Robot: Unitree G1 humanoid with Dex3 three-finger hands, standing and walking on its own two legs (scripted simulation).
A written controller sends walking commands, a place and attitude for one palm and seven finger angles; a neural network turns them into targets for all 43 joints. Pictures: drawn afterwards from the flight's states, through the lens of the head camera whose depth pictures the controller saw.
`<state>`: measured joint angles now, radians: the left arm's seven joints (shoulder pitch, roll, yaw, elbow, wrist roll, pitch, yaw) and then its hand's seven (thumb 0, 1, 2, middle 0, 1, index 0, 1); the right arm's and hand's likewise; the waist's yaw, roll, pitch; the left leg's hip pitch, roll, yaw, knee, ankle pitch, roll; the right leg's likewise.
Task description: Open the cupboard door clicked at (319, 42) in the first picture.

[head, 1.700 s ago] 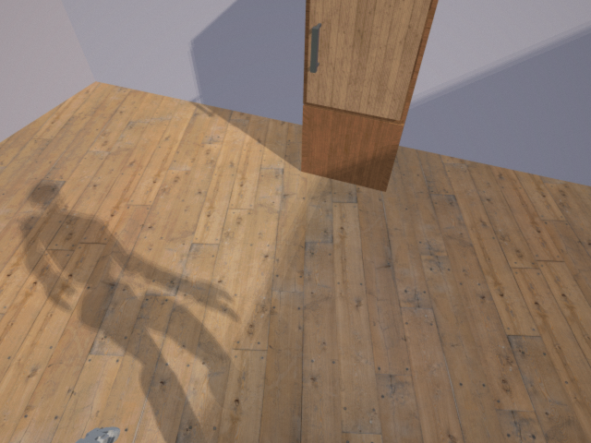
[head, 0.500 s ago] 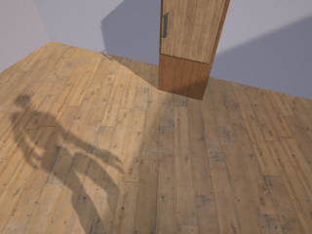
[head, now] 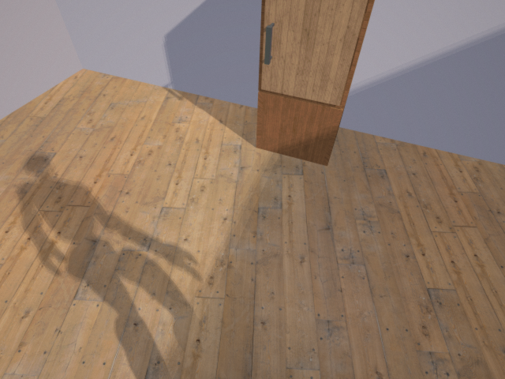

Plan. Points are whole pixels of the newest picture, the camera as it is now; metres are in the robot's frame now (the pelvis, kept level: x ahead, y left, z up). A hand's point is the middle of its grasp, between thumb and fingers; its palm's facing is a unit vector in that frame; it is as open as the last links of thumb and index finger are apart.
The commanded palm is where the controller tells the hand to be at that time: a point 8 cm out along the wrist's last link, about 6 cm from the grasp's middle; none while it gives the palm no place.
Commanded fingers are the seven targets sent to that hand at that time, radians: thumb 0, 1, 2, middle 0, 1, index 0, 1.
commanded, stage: walk to a spot facing it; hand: left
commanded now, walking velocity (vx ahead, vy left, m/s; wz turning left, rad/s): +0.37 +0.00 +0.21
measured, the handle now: (269, 43) +1.47 +0.00 -0.10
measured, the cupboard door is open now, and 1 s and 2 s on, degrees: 0 0 0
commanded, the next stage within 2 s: turn to face it in 1.34 s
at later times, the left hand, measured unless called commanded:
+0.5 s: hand out of the picture +0.13 +0.21 -0.18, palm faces +0.06 -0.99 -0.15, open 7.3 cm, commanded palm none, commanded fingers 0.00 0.90 0.90 -0.20 -0.30 -0.20 -0.30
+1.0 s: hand (172, 290) +0.33 +0.20 -0.18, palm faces +0.22 -0.96 -0.20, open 7.2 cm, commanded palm none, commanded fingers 0.00 0.90 0.90 -0.20 -0.30 -0.20 -0.30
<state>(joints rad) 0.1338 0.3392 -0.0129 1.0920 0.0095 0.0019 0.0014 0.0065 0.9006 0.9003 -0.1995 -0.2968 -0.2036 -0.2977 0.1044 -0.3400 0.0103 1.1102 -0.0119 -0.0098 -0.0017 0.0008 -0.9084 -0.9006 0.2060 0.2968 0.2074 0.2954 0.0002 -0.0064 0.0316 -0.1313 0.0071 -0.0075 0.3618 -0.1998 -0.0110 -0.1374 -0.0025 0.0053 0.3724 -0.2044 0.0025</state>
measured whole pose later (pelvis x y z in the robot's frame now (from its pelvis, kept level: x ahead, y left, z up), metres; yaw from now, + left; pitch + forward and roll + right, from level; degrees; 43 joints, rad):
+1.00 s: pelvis +0.34 +0.01 -0.01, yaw +11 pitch -1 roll -2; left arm 0.28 0.20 0.05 1.08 0.03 -0.06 0.01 -0.01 0.94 0.90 -0.20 -0.30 -0.20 -0.30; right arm 0.19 -0.20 -0.07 1.00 -0.03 -0.02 0.02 0.00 -0.92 -0.90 0.20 0.30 0.20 0.29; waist -0.01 0.01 0.01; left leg -0.51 0.14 0.10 0.81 -0.23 -0.01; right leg -0.15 -0.04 -0.24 0.44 -0.27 -0.02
